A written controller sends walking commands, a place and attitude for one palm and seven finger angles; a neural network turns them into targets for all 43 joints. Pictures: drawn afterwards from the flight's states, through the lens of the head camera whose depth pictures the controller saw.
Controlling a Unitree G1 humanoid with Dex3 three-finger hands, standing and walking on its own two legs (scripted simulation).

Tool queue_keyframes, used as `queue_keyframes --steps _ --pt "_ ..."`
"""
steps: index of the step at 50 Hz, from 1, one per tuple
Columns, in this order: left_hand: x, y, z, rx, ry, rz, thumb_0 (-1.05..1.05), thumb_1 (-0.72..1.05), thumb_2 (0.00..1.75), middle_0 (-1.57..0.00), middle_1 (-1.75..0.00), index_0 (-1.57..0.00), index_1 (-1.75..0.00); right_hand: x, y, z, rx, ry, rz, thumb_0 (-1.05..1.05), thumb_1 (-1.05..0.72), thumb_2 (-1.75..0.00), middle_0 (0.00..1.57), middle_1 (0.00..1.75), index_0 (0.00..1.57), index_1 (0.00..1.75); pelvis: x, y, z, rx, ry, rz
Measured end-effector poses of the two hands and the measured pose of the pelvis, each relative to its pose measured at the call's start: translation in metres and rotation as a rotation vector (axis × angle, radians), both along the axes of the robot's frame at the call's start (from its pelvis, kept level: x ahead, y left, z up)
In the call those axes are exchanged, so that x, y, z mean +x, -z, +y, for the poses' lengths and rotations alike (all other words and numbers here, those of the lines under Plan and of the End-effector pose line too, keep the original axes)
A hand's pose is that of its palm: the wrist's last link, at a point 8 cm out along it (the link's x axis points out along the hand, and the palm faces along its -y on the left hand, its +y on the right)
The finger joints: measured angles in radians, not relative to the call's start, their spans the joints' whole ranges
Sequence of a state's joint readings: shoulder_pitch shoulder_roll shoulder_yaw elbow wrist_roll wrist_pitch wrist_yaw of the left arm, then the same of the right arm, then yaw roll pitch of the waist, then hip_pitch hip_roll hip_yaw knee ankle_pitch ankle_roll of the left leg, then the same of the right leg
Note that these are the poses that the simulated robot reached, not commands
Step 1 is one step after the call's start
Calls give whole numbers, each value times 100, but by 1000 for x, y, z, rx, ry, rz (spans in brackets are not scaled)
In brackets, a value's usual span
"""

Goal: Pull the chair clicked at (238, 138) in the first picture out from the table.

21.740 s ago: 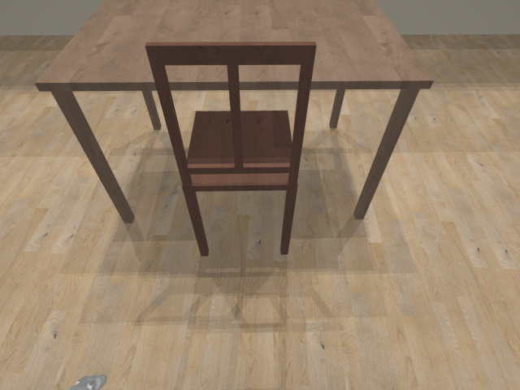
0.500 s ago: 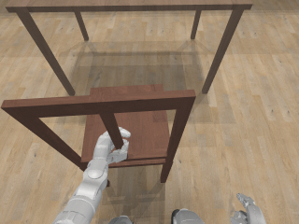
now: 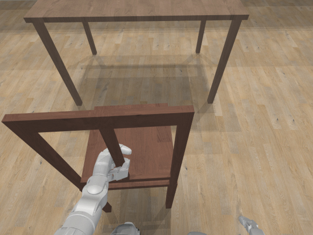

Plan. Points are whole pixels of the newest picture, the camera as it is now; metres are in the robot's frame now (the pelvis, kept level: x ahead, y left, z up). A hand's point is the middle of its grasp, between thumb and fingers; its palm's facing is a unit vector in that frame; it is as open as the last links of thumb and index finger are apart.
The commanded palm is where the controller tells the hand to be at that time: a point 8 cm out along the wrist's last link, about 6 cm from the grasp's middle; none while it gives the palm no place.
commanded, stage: stop walking, hand still on the chair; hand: left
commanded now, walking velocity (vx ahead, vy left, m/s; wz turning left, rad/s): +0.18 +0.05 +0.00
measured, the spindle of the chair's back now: (118, 157) +0.33 +0.12 -0.04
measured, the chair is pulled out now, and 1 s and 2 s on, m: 0.63 0.64 0.64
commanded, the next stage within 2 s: open the thumb and straighten the fingers in 0.76 s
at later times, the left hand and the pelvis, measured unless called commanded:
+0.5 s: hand (124, 169) +0.30 +0.10 -0.05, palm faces -0.08 -0.99 -0.11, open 5.6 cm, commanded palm +0.28 +0.15 -0.04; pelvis +0.03 +0.00 +0.01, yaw +0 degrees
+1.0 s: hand (122, 167) +0.30 +0.11 -0.06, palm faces -0.09 -0.99 -0.07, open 6.1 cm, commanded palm +0.28 +0.16 -0.04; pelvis +0.05 +0.00 +0.00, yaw +1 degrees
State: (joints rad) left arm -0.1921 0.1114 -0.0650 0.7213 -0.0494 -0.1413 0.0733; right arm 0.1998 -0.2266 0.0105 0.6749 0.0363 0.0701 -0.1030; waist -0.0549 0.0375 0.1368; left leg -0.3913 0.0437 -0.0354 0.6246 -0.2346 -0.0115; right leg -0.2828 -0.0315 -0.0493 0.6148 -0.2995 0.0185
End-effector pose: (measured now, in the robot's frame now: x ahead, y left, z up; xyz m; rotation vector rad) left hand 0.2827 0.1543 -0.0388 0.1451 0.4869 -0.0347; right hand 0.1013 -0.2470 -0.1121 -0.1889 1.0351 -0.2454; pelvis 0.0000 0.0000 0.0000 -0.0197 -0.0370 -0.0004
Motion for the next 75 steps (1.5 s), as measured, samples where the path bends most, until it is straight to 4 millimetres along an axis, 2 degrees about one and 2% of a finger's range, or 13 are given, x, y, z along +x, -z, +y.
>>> queue_keyframes --steps 5,10,16,20,29,35,41,49,53,57,65,70,75 --pt "-3 1 2 -5 33 -8 5 64 79 -26 -122 -49 -145 -15 -6 -8 -67 38 1 1 -90 -90 20 30 20 30 4 2 13 -1 5 -25" --pt "0 1 4 -15 82 -5 5 63 79 -24 -126 -49 -145 -18 -10 7 -63 59 -2 1 -91 -90 20 30 20 30 12 0 24 -3 14 -25" --pt "0 0 4 -24 70 24 6 65 78 -22 -126 -49 -145 0 -10 42 41 -26 -1 1 -90 -90 20 30 20 30 19 -11 18 -3 -4 7" --pt "0 -1 3 -21 45 32 7 64 79 -23 -125 -49 -145 20 -7 51 90 -84 -12 1 -90 -90 20 30 20 30 26 -14 10 -5 -4 15" --pt "-1 -2 1 -11 -11 51 8 63 81 -26 -121 -49 -145 72 -16 17 48 -99 -113 1 -90 -90 20 30 21 30 40 -14 -5 4 0 10" --pt "-1 -2 0 -11 -18 51 9 63 82 -26 -121 -49 -145 90 -31 -12 -23 -76 -166 1 -90 -90 20 30 20 30 46 -13 -10 8 -3 -2" --pt "-1 -2 0 -12 -13 48 9 63 82 -26 -122 -49 -145 90 -37 -19 -48 -62 -168 1 -91 -90 20 30 20 30 48 -13 -10 6 -6 -5" --pt "2 3 7 -63 9 25 7 56 77 -29 -128 -49 -145 73 -27 -5 16 -50 -154 1 -90 -90 20 30 20 30 48 -5 -5 14 -16 66" --pt "8 0 15 -31 44 -5 4 40 68 -37 -135 -49 -145 68 -17 1 33 -52 -164 1 -90 -90 20 30 20 30 50 3 1 13 -10 109" --pt "14 2 24 -16 37 9 3 10 52 -42 -137 -49 -143 69 -5 6 44 -54 -157 1 -90 -90 20 30 20 30 54 10 8 14 -3 147" --pt "19 4 34 -31 8 35 0 -37 29 -36 -111 -38 -112 91 1 14 37 -55 -194 1 -90 -90 20 30 20 30 70 20 15 14 2 197" --pt "15 2 23 -48 34 29 0 -47 23 -27 -81 -27 -81 115 -4 18 27 -75 -255 1 -90 -90 20 30 20 30 79 24 18 13 0 209" --pt "15 10 36 -14 -12 57 -1 -51 21 -16 -47 -16 -47 133 -8 19 14 -102 -279 1 -90 -90 20 30 20 30 80 28 15 13 -3 217"
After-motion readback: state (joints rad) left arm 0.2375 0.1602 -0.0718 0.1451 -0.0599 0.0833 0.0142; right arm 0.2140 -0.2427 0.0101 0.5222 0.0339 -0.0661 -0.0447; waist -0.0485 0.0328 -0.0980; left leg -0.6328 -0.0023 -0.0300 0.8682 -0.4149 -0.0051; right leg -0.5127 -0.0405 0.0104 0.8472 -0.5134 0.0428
